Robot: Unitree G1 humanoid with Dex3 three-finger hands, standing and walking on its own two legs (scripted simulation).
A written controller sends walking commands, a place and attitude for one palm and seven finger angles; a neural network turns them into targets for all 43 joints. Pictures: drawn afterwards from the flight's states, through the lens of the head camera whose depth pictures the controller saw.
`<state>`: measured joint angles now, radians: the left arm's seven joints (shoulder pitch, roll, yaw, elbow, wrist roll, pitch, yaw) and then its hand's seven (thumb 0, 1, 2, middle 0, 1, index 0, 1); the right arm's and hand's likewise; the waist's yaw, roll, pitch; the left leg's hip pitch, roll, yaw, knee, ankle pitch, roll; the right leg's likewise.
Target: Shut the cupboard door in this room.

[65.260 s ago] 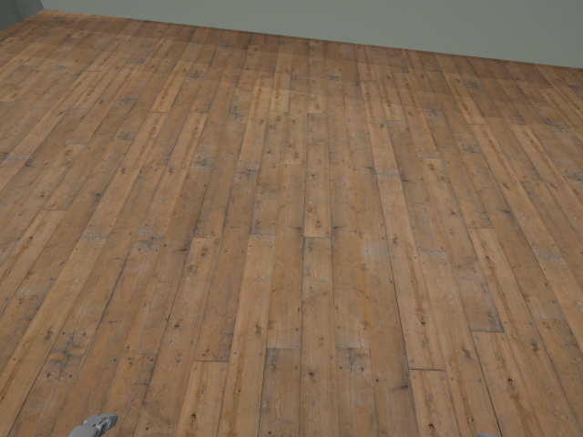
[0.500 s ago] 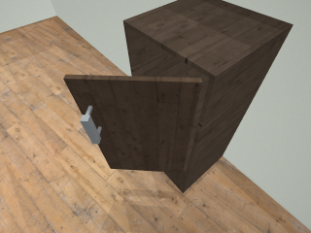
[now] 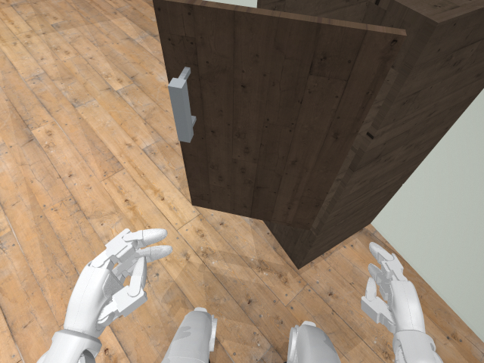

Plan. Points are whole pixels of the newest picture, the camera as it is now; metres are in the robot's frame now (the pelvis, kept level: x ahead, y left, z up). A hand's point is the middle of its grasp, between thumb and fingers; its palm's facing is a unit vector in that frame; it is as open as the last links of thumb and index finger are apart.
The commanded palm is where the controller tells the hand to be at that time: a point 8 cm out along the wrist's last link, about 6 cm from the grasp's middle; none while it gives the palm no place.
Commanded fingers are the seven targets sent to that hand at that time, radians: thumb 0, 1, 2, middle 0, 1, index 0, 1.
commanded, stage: raise the hand and make a fist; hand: left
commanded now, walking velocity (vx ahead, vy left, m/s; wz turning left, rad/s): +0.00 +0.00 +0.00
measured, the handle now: (185, 105) +0.53 +0.18 +0.10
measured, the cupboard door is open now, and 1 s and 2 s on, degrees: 46 46 46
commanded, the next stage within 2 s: bring the fist close to the handle in 1.40 s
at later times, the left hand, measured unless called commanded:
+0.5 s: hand (115, 266) +0.22 +0.21 +0.07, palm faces -0.11 -0.99 -0.02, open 3.5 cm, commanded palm +0.21 +0.26 +0.09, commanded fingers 0.00 0.90 0.90 -1.13 -1.32 -1.13 -1.32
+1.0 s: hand (106, 239) +0.25 +0.22 +0.10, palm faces -0.10 -0.99 -0.05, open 3.1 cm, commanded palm +0.23 +0.27 +0.10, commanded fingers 0.00 0.90 0.90 -1.30 -1.50 -1.30 -1.50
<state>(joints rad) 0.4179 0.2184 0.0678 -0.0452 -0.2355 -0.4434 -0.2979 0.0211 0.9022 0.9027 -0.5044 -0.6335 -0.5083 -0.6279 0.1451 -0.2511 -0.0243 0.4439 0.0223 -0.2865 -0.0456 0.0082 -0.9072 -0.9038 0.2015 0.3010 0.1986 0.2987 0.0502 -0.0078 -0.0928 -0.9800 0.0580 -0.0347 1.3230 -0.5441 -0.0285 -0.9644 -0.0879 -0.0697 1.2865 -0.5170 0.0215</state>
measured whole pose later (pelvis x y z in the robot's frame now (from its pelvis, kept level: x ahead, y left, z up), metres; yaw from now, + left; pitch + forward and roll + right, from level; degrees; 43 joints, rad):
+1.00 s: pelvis +0.04 +0.02 +0.03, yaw +2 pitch +13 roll -4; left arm 0.39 0.30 0.18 -0.12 -0.30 -0.26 -0.37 0.02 0.90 0.90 -1.29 -1.49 -1.29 -1.49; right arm 0.26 -0.23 0.04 0.46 0.03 -0.19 -0.04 0.01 -0.90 -0.90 0.21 0.30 0.20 0.30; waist 0.01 0.04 -0.13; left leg -0.87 0.03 -0.05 1.19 -0.54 0.01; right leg -0.82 -0.04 -0.04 1.11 -0.51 0.05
